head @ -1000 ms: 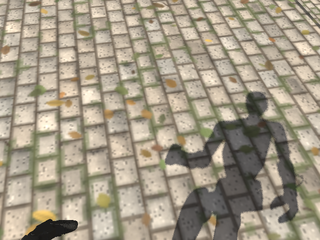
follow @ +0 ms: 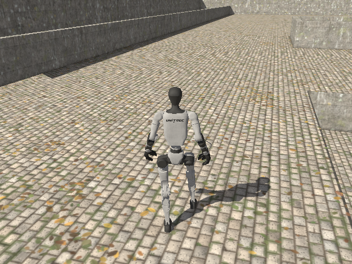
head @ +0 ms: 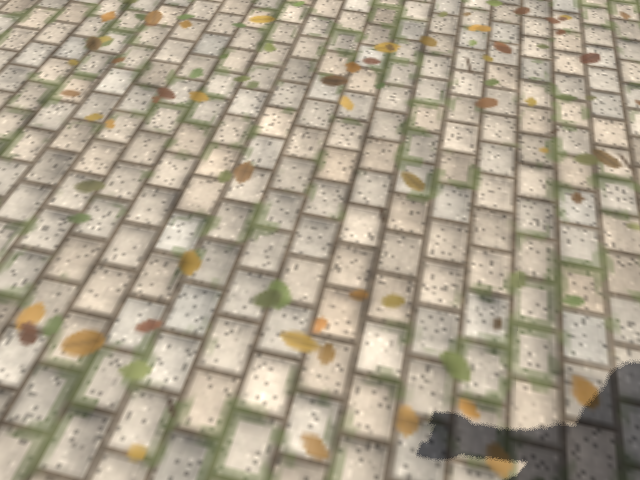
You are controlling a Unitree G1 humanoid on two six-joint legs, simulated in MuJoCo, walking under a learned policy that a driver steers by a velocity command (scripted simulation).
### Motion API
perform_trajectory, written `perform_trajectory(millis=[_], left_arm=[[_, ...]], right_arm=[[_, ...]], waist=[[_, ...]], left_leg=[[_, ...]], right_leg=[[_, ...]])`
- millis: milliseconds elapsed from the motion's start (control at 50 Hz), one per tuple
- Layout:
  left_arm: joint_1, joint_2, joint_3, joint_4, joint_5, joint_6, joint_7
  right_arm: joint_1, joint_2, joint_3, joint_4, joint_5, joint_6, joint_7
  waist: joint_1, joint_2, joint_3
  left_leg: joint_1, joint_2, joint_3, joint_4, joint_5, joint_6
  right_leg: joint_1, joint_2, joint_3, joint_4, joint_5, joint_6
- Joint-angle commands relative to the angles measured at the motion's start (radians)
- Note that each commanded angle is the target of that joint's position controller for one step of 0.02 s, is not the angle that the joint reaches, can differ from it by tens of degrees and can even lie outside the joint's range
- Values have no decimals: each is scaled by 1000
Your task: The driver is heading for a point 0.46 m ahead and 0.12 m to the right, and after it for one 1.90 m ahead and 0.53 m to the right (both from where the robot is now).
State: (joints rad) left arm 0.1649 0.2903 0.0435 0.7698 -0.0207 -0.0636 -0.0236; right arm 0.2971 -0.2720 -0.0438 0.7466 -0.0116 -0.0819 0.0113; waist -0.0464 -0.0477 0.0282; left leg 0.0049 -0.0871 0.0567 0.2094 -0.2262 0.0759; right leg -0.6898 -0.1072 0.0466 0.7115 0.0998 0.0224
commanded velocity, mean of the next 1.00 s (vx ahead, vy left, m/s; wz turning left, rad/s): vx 0.50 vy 0.00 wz -0.40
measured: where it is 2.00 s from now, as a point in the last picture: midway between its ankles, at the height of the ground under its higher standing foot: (441, 238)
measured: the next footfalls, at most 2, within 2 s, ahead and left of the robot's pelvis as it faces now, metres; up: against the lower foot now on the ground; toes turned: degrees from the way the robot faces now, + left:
right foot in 0.18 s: +0.28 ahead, -0.14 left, +0.00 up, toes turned -7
left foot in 0.64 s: +0.59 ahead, +0.00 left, +0.00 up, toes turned -26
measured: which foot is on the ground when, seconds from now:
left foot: down 0.00-0.20, up 0.22-0.62, down 0.64-1.00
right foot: up 0.00-0.16, down 0.18-0.66, up 0.68-1.00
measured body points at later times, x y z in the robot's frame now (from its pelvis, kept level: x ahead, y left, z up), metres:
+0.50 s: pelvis +0.29 -0.06 +0.00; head +0.32 -0.09 +0.45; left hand +0.44 +0.19 -0.10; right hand +0.42 -0.36 -0.09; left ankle +0.50 +0.07 -0.69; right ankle +0.24 -0.14 -0.74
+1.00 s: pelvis +0.56 -0.11 +0.00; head +0.59 -0.12 +0.45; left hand +0.85 +0.00 -0.09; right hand +0.44 -0.37 -0.12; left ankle +0.55 +0.02 -0.74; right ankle +0.63 -0.32 -0.70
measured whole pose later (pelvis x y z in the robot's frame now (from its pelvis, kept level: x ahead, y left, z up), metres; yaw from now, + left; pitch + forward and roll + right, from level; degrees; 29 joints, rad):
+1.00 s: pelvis +0.56 -0.11 +0.00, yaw -26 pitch +2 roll +1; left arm 0.11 0.28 0.04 0.66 -0.01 -0.06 -0.02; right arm 0.39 -0.28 -0.05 0.84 0.02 -0.08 0.01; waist -0.10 -0.04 0.02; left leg -0.05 -0.04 0.02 0.26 -0.24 0.03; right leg -0.62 -0.08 0.04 0.67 -0.06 0.01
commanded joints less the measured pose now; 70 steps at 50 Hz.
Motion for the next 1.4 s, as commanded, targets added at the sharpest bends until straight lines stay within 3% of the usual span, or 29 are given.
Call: perform_trajectory(millis=[20, 100, 160, 180, 200, 220, 240, 260, 300, 380, 460, 540, 620, 640, 660, 680, 700, 740, 800, 920, 1060, 1120, 1140, 1160, 1180, 1200, 1240, 1280, 1400], left_arm=[[-129, 55, 7, -102, -4, -18, -17], [-156, 59, 9, -146, 2, -19, -45], [52, 138, 53, -120, 6, -9, -40], [212, 200, 82, -90, 2, -3, -26], [288, 313, 109, -87, 0, -2, -14], [308, 247, 88, -96, -5, -7, -14], [277, 193, 72, -95, 3, -8, -10], [216, 173, 66, -106, 3, -8, -6], [109, 127, 48, -135, 11, -3, 0], [77, 153, 55, -145, 12, -4, 18], [126, 175, 63, -120, 0, 7, 36], [187, 172, 65, -94, -9, 22, 42], [161, 139, 59, -99, 2, 30, 42], [174, 83, 38, -103, 10, 26, 37], [280, 14, 16, -117, 7, 19, 37], [337, 43, 13, -119, -14, 10, 37], [272, 131, 33, -106, -20, 10, 37], [112, 138, 36, -138, 3, 9, 36], [109, 87, 31, -139, 6, 7, 24], [-36, 26, 1, -173, 16, -6, 10], [-179, 55, 9, -217, 1, -20, -14], [37, 126, 49, -154, 13, -20, -6], [214, 191, 71, -122, 21, -15, 5], [277, 283, 89, -105, 24, -7, 7], [290, 193, 66, -102, 12, -5, 5], [224, 159, 51, -105, 11, -8, 4], [114, 109, 35, -112, 23, -13, 0], [69, 81, 30, -107, 32, -26, -2], [87, 116, 46, -42, 36, -51, 13]], right_arm=[[21, -167, -49, -18, 6, -8, -8], [29, -184, -58, 9, 18, 22, -19], [-7, -215, -64, -4, 19, 48, -42], [-6, -199, -55, -17, 14, 46, -51], [98, -82, -14, -66, -12, 20, -36], [60, -96, -5, -60, -6, -19, -17], [-40, -161, -23, -88, 39, -44, 1], [-92, -158, -17, -107, 44, -59, 4], [-105, -162, -28, -106, 5, -54, -6], [-73, -118, -19, -105, -7, -16, -14], [-230, -75, -1, -138, -2, -19, -12], [-303, -110, -14, -157, 19, -34, 2], [-163, -159, -46, -121, 19, -51, 4], [-56, -191, -58, -107, 0, -56, -1], [56, -268, -75, -93, -22, -54, -5], [129, -271, -85, -44, 2, -41, 8], [81, -185, -63, -59, 19, -39, 10], [-5, -132, -43, -63, 5, -26, 8], [-36, -97, -28, -45, 3, -29, 5], [2, -168, -44, 4, 24, -21, -2], [91, -201, -49, 72, 41, 9, -6], [73, -197, -45, 78, 40, 23, -13], [65, -151, -23, 54, 19, 20, -16], [170, -41, 12, 28, 11, 0, -12], [129, -123, -6, 41, 28, -17, -7], [48, -176, -23, 13, 50, -28, -1], [-26, -156, -22, 4, 33, -27, -3], [12, -124, -22, 22, 33, -2, -1], [-81, -80, -17, -3, 31, 28, -1]], waist=[[-41, 82, 63], [-30, 95, 52], [99, 132, -108], [178, 86, -200], [122, -157, -329], [153, -137, -443], [177, -75, -315], [151, -1, -205], [73, 45, -82], [27, 0, -48], [91, -26, -28], [116, -44, -37], [27, -75, -72], [-19, -32, -171], [-8, 173, -312], [-3, 397, -338], [-26, 250, -202], [-19, 126, -45], [29, 167, -21], [-4, 129, -4], [-28, 136, 26], [100, 114, -105], [174, 39, -243], [131, -227, -359], [163, -172, -362], [152, -120, -217], [100, -23, -85], [49, -48, -65], [52, -2, 3]], left_leg=[[-18, 304, -39, -86, 284, 113], [133, 347, -6, 32, 546, 86], [106, 309, 62, 374, 1006, 30], [-77, 274, 79, 623, 851, -10], [-530, 100, 65, 1023, 121, -85], [-718, 4, -135, 1177, -355, -89], [-812, 76, -186, 1194, -286, -68], [-809, 122, -168, 1115, -200, -56], [-699, 179, -151, 951, -116, -74], [-603, 177, -110, 782, -35, -142], [-516, 122, -97, 461, 248, -165], [-468, 90, -136, 314, 288, -149], [-292, 96, -124, 238, 181, -73], [-102, 182, -188, 249, 155, -21], [232, 389, -515, 222, 37, 102], [314, 502, -884, 102, -249, 200], [218, 466, -823, 65, -382, 170], [4, 378, -554, 49, -186, 125], [-118, 306, -387, -5, 46, 123], [-136, 288, -218, -61, 228, 137], [-35, 337, -190, -5, 284, 94], [-59, 277, -114, 265, 590, 41], [-228, 228, -71, 537, 418, 2], [-616, 58, -34, 900, -168, -68], [-739, 80, -159, 1037, -344, -64], [-805, 129, -154, 1063, -271, -51], [-751, 196, -126, 972, -127, -56], [-646, 225, -138, 920, -64, -68], [-692, 204, -173, 693, 192, -95]], right_leg=[[4, 19, -8, -89, 40, -22], [-19, 58, -60, -141, -138, -74], [302, 168, -146, -158, -230, -142], [589, 127, -43, -183, -173, -193], [1005, -144, 461, -196, -255, -382], [1136, -230, 798, -357, -351, -454], [1060, -198, 647, -388, -376, -390], [911, -158, 521, -399, -331, -352], [649, -88, 370, -443, -146, -319], [446, -28, 251, -492, 11, -325], [382, 42, 184, -472, -96, -256], [466, 4, 289, -403, -207, -229], [522, 0, 353, -242, -183, -178], [478, 50, 296, -62, -193, -146], [224, 178, 170, 261, -434, -79], [-9, 193, 119, 487, -695, -48], [-84, 142, 155, 568, -627, -44], [-74, 85, 99, 530, -495, -45], [21, 31, 62, 395, -418, -42], [59, 19, -5, 44, -193, -14], [151, 63, -32, -176, -150, -52], [495, 113, -79, -249, -169, -115], [776, -32, 75, -215, -152, -175], [1084, -265, 527, -299, -332, -330], [1067, -274, 666, -390, -468, -337], [957, -242, 536, -409, -453, -301], [727, -167, 339, -458, -272, -270], [604, -135, 234, -518, -179, -259], [558, -117, 4, -599, -51, -235]])
Velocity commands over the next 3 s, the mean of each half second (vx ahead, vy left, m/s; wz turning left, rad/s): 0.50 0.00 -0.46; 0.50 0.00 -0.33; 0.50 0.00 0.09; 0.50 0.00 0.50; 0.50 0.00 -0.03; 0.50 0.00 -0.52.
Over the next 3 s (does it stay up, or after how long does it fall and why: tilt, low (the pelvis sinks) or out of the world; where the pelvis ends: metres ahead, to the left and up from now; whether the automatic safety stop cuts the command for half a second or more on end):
stays up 1.59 -0.41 -0.01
